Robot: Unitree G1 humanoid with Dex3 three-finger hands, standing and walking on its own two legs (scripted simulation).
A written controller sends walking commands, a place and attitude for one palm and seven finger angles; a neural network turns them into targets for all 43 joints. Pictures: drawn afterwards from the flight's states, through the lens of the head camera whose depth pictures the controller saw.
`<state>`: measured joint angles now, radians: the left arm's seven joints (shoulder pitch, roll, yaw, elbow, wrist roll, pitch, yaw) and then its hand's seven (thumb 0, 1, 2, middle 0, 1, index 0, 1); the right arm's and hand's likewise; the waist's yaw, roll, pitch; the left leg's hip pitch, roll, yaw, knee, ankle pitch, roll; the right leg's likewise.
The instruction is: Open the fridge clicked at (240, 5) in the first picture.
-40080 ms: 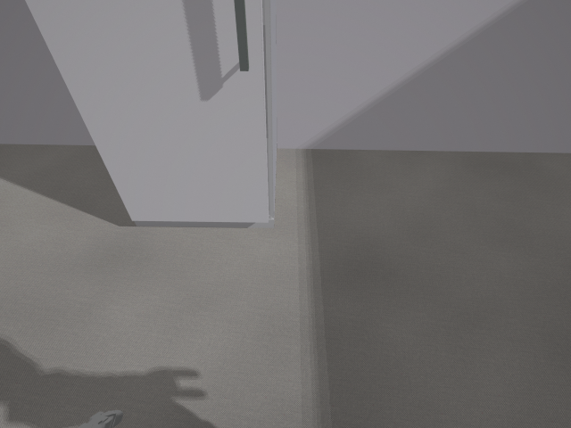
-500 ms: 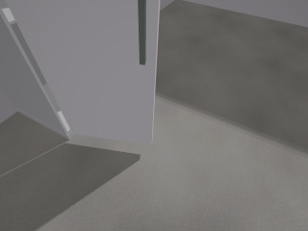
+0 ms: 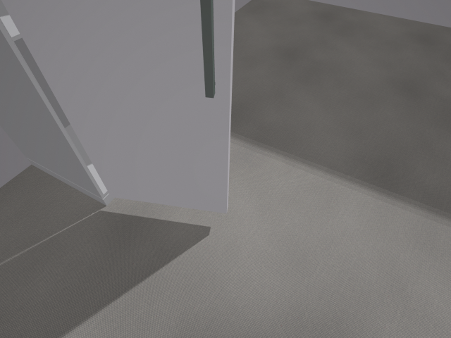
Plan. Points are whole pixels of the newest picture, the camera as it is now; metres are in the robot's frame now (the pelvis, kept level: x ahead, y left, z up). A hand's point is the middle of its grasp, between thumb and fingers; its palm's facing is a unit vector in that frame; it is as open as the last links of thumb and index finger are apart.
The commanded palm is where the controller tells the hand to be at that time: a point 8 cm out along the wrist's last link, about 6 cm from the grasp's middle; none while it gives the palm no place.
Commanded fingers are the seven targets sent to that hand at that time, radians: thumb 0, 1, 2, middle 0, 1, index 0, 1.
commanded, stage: look to check the result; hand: right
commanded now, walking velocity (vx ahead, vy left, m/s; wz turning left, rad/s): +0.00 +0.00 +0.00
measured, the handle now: (209, 14) +0.73 +0.09 +0.23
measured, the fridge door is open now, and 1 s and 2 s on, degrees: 71 71 71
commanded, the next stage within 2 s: stand and wait in 0.44 s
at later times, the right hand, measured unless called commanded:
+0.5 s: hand out of the picture +0.11 -0.23 -0.16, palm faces -0.03 +0.95 -0.32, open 7.4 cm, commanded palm none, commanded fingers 0.00 -0.90 -0.90 0.20 0.30 0.20 0.30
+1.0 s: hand out of the picture +0.11 -0.20 -0.16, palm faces -0.03 +0.95 -0.30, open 7.4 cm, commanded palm none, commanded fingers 0.00 -0.90 -0.90 0.20 0.30 0.20 0.30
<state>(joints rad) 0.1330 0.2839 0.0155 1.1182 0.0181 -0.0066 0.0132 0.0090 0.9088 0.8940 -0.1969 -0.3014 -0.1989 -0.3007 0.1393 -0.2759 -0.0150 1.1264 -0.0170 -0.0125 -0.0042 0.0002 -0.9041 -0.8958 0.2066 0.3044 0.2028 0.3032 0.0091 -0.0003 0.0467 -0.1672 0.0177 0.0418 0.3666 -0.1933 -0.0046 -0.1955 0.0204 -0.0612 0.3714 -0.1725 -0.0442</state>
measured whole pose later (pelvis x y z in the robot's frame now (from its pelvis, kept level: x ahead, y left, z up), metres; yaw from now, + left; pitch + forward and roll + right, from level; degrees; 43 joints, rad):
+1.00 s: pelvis +0.04 +0.02 +0.00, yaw +0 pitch +0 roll +0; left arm 0.12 0.29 0.00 1.14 0.01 0.00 0.02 0.01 0.91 0.89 -0.20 -0.30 -0.20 -0.30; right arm 0.12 -0.29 -0.01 1.14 -0.01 -0.02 -0.01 0.00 -0.90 -0.90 0.21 0.30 0.20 0.30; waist 0.01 0.00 0.04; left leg -0.07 -0.01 0.05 0.30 -0.22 0.03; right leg -0.10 -0.01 -0.05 0.31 -0.20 0.00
